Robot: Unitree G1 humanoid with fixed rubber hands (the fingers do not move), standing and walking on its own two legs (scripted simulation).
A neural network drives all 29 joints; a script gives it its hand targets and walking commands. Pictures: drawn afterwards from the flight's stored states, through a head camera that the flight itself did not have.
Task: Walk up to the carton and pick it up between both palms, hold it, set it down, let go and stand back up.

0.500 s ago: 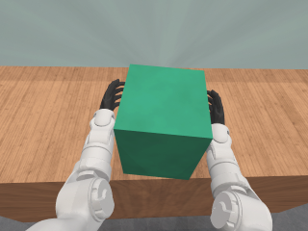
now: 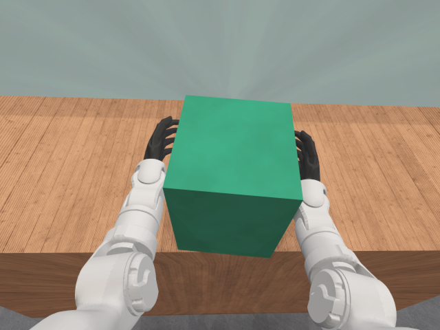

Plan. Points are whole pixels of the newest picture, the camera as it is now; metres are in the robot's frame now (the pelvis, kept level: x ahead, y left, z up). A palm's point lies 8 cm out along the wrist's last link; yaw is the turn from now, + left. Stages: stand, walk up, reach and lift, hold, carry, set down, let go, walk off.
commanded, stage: reach and lift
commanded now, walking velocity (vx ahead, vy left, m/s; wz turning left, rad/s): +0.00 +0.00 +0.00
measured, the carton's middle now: (230, 181) +0.39 -0.01 +0.03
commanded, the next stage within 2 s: none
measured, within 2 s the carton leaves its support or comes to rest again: neither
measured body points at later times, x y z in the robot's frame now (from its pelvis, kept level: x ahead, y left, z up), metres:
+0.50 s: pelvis +0.00 +0.00 +0.00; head -0.02 +0.04 +0.45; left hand +0.42 +0.14 +0.13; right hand +0.40 -0.15 +0.13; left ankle +0.00 +0.12 -0.75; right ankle +0.01 -0.12 -0.75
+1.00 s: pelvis -0.02 +0.00 +0.00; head -0.05 +0.03 +0.45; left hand +0.39 +0.15 +0.18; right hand +0.38 -0.15 +0.17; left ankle +0.00 +0.12 -0.75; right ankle +0.01 -0.12 -0.75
